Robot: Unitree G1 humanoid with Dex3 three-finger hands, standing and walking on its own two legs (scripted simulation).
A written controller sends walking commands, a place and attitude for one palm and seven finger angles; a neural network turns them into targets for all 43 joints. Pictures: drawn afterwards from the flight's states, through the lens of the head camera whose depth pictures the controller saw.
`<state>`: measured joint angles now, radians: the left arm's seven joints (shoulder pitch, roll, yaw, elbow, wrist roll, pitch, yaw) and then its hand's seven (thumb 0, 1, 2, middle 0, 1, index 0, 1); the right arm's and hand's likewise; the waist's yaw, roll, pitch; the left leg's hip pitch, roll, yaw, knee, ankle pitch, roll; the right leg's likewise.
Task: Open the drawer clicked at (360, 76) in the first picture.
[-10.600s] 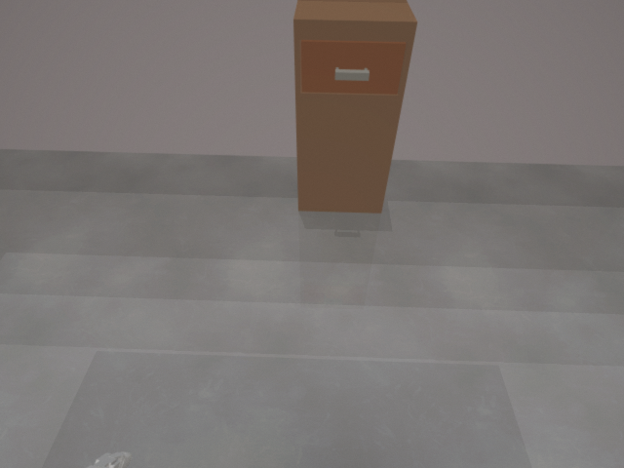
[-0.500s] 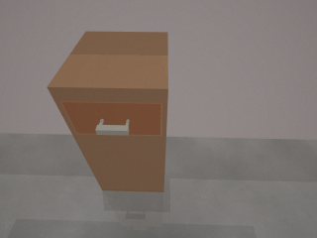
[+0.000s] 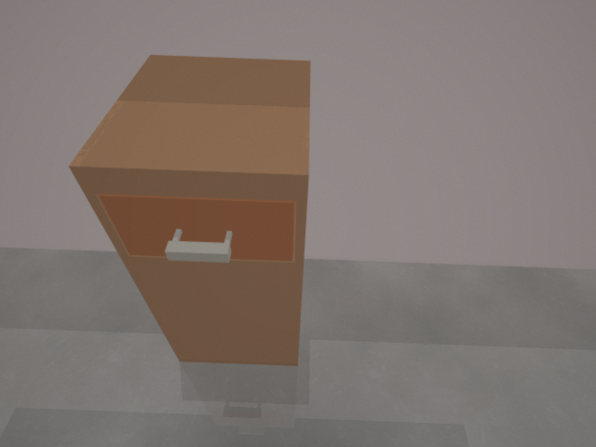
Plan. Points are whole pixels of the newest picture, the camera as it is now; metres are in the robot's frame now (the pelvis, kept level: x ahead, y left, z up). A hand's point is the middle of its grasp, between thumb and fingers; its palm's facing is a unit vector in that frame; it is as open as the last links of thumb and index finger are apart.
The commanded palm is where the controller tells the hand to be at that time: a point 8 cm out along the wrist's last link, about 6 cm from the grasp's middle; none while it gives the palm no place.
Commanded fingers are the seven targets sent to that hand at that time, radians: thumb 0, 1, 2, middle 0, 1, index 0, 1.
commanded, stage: raise the hand with hooked fingers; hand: left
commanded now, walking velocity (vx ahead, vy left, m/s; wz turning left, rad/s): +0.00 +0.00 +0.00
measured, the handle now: (201, 242) +0.49 +0.22 -0.08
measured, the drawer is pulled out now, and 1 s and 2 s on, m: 0.00 0.00 0.00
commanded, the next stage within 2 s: move the hooked fingers above the handle in 1.94 s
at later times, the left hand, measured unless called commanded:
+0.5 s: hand out of the picture +0.14 +0.16 -0.08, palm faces -0.14 -0.28 -0.95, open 8.8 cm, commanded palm +0.15 +0.20 -0.01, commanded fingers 0.00 0.34 0.66 -0.24 -0.66 -0.24 -0.66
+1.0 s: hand (167, 362) +0.23 +0.19 -0.01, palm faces -0.02 -0.11 -0.99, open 11.8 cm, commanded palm +0.21 +0.20 +0.06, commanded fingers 0.00 -0.24 0.41 -0.28 -1.03 -0.28 -1.03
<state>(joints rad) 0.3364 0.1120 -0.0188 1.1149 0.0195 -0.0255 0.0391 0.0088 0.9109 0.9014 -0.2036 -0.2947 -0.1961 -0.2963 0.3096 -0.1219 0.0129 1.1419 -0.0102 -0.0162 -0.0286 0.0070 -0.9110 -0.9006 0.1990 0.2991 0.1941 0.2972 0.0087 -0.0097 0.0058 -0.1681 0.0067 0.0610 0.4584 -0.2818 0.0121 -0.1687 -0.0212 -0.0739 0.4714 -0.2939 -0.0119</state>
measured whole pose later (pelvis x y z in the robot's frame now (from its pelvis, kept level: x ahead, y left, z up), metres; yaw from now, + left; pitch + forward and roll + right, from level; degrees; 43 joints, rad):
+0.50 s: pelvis -0.02 -0.02 -0.03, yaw -3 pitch +10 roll +3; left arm 0.50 0.24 -0.17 0.04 1.07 -0.03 0.43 0.00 0.56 0.76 -0.23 -0.51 -0.23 -0.52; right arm 0.07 -0.24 -0.04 0.49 -0.05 0.05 0.05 0.01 -0.91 -0.90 0.20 0.30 0.19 0.30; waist 0.11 -0.06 -0.12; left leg -0.52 0.04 0.12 0.75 -0.39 -0.02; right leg -0.59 -0.01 -0.01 0.84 -0.42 -0.05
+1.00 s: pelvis -0.01 -0.02 -0.02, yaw -3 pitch +7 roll +2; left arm 0.29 0.36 -0.06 -0.01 1.01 0.01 0.33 0.00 -0.03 0.51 -0.29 -0.89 -0.28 -0.89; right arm 0.18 -0.25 -0.03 0.62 -0.04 0.08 -0.01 0.01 -0.90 -0.90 0.20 0.30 0.20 0.30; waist 0.06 0.04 -0.06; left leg -0.43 0.02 0.04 0.67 -0.36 -0.02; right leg -0.47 0.01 -0.02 0.73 -0.38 -0.05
